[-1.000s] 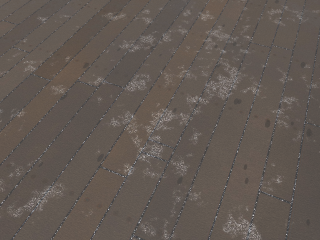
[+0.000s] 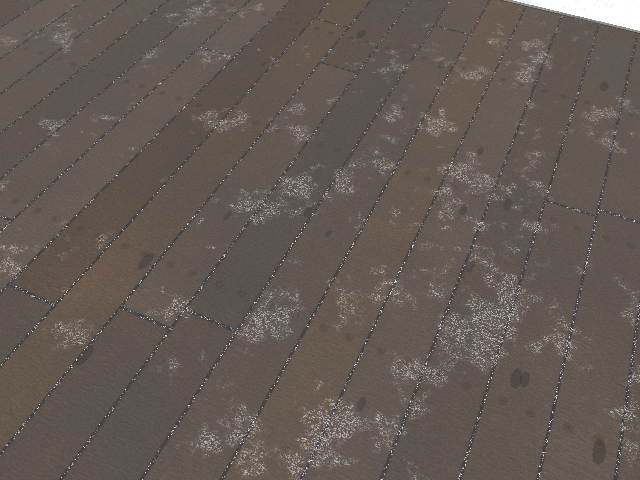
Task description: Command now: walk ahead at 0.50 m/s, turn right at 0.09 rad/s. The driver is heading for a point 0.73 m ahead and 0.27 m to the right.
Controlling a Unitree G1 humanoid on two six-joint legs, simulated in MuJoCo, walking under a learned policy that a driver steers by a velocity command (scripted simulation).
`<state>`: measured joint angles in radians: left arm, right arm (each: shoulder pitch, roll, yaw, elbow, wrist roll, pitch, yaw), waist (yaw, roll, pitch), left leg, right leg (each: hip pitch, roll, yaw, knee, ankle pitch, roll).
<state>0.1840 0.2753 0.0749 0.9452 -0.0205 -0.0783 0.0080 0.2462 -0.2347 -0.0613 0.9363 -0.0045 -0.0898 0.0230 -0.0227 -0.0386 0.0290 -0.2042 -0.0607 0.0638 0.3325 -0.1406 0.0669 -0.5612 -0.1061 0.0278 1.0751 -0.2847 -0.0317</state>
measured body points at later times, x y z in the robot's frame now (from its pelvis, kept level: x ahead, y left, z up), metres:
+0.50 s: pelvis +0.28 -0.09 -0.01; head +0.31 -0.10 +0.44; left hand +0.45 +0.15 -0.13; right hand +0.32 -0.38 -0.13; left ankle +0.24 +0.08 -0.65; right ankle +0.32 -0.16 -0.75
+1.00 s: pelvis +0.56 -0.12 -0.01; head +0.59 -0.12 +0.44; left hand +0.79 +0.08 -0.13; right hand +0.54 -0.42 -0.11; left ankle +0.65 -0.04 -0.75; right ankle +0.45 -0.21 -0.66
